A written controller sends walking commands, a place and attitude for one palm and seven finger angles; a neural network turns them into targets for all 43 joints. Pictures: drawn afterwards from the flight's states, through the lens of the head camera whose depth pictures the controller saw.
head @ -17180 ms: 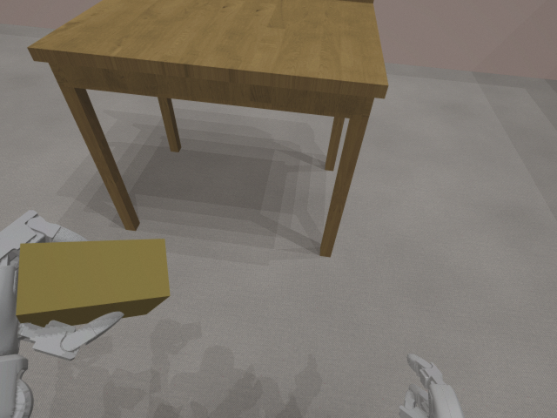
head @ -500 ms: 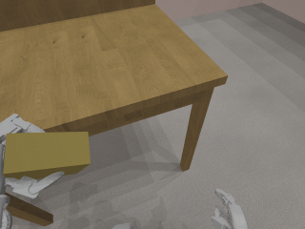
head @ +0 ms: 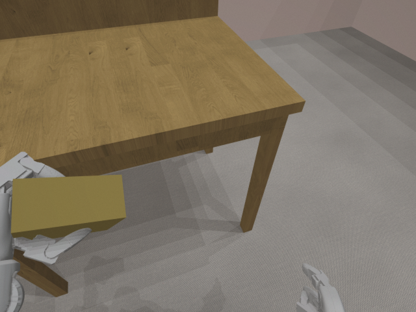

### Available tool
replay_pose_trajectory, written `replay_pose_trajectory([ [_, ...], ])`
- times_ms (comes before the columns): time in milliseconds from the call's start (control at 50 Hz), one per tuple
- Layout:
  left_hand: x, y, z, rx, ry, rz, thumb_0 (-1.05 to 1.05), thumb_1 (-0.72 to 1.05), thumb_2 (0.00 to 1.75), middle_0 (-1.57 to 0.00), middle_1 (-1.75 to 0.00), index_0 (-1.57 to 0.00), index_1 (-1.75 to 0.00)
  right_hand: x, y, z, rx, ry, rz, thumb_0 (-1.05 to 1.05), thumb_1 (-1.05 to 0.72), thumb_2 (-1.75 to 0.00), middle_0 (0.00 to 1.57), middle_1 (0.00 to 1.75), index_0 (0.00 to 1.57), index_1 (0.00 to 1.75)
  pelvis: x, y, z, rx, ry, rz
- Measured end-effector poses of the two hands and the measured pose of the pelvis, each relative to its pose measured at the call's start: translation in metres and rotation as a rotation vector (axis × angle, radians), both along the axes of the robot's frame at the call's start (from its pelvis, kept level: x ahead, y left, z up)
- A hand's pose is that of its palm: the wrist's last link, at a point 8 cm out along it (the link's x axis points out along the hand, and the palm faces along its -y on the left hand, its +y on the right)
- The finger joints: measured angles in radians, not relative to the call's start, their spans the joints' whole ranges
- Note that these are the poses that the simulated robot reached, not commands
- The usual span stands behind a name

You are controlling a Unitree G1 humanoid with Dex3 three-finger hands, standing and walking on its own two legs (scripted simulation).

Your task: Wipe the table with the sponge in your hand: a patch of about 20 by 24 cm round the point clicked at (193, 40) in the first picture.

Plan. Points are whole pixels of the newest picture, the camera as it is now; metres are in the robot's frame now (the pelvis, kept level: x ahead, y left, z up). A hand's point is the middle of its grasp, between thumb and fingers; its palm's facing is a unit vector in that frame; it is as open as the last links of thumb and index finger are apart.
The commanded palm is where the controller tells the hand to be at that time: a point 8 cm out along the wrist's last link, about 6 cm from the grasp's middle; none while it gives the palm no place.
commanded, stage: come to a stop and stand still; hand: left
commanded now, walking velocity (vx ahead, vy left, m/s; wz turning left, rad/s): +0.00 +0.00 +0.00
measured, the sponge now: (85, 207) +0.22 +0.21 +0.15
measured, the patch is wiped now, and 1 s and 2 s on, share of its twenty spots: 0.00 0.00 0.00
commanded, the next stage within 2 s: look again from close up in 0.32 s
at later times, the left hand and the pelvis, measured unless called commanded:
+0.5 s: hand (12, 189) +0.21 +0.29 +0.20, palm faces +0.49 -0.75 -0.45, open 10.1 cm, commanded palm +0.13 +0.29 +0.18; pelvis -0.02 +0.01 -0.01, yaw +1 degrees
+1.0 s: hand (40, 166) +0.26 +0.28 +0.18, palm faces +0.44 -0.81 -0.38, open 10.1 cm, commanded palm +0.21 +0.31 +0.18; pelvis +0.04 +0.04 +0.00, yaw -2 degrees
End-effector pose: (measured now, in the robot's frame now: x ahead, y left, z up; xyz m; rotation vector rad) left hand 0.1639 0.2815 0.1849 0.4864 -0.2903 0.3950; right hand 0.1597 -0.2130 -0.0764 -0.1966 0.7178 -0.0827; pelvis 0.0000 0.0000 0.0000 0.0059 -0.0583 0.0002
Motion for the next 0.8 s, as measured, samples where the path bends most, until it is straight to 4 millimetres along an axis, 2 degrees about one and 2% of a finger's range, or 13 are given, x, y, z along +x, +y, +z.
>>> replay_pose_trajectory([
  [120, -0.001, 0.001, -0.008, -0.036, 0.022, -0.016, -0.01, -0.5, 0.99, -0.72, -1.36, -0.76, -1.34, -0.02, 0.008, -0.007, 0.007, 0.048, 0.006, 0.01, -0.9, -0.89, 0.21, 0.3, 0.2, 0.3, -0.012, 0.005, 0.0, -0.002, 0.0, 0.0],
  [240, -0.005, 0.009, -0.005, -0.011, 0.039, -0.038, -0.01, -0.5, 0.99, -0.72, -1.36, -0.76, -1.34, -0.04, 0.007, -0.003, -0.018, 0.076, -0.03, 0.01, -0.9, -0.89, 0.21, 0.3, 0.2, 0.3, -0.017, 0.012, 0.003, -0.017, 0.0, -0.002],
  [320, -0.011, 0.016, 0.0, 0.034, 0.023, -0.027, -0.01, -0.5, 0.99, -0.72, -1.36, -0.76, -1.34, -0.045, 0.004, -0.005, -0.029, 0.079, -0.038, 0.01, -0.9, -0.89, 0.21, 0.3, 0.2, 0.3, -0.02, 0.013, 0.001, -0.017, -0.005, 0.001],
  [420, -0.014, 0.018, -0.007, 0.02, 0.041, 0.0, -0.01, -0.5, 0.99, -0.72, -1.36, -0.76, -1.34, -0.042, 0.001, -0.009, -0.025, 0.069, -0.042, 0.01, -0.9, -0.89, 0.2, 0.3, 0.2, 0.3, -0.018, 0.014, -0.001, -0.011, -0.008, -0.006],
  [440, -0.011, 0.021, -0.004, 0.047, 0.028, -0.011, -0.01, -0.51, 0.99, -0.72, -1.36, -0.76, -1.34, -0.041, 0.002, -0.009, -0.032, 0.064, -0.035, 0.01, -0.9, -0.89, 0.2, 0.3, 0.2, 0.3, -0.018, 0.013, -0.002, -0.011, -0.013, 0.002],
  [500, 0.006, 0.041, 0.025, 0.14, -0.12, 0.015, -0.01, -0.51, 0.99, -0.72, -1.36, -0.76, -1.34, -0.036, 0.008, -0.009, -0.036, 0.044, 0.04, 0.01, -0.9, -0.89, 0.2, 0.3, 0.2, 0.3, -0.02, 0.008, -0.006, -0.008, -0.005, 0.022],
  [560, 0.017, 0.054, 0.04, 0.088, -0.227, 0.054, -0.01, -0.51, 0.99, -0.72, -1.36, -0.76, -1.34, -0.03, 0.011, -0.003, -0.024, 0.001, 0.067, 0.01, -0.9, -0.89, 0.2, 0.3, 0.2, 0.3, -0.018, 0.008, -0.006, -0.006, 0.001, 0.001],
  [620, 0.025, 0.037, 0.032, 0.012, -0.205, -0.003, -0.01, -0.51, 0.99, -0.72, -1.36, -0.76, -1.34, -0.026, 0.011, 0.006, -0.01, -0.057, 0.037, 0.01, -0.9, -0.89, 0.21, 0.3, 0.2, 0.3, -0.011, 0.017, -0.002, -0.009, 0.002, -0.03],
  [700, 0.03, 0.005, 0.005, -0.036, -0.062, -0.142, -0.01, -0.51, 0.99, -0.72, -1.36, -0.76, -1.34, -0.022, 0.01, 0.014, -0.016, -0.087, -0.016, 0.01, -0.9, -0.89, 0.21, 0.3, 0.2, 0.3, -0.001, 0.027, 0.002, -0.013, 0.008, -0.054],
  [740, 0.033, 0.003, -0.008, -0.035, 0.006, -0.171, -0.01, -0.51, 0.99, -0.72, -1.36, -0.76, -1.34, -0.02, 0.011, 0.016, -0.029, -0.076, -0.037, 0.01, -0.9, -0.89, 0.21, 0.3, 0.2, 0.3, 0.002, 0.029, 0.003, -0.012, 0.013, -0.057],
  [800, 0.039, 0.017, -0.018, -0.021, 0.067, -0.138, -0.01, -0.51, 0.99, -0.72, -1.36, -0.76, -1.34, -0.017, 0.012, 0.018, -0.049, -0.048, -0.049, 0.01, -0.9, -0.89, 0.2, 0.3, 0.2, 0.3, 0.008, 0.03, 0.005, -0.009, 0.022, -0.056],
])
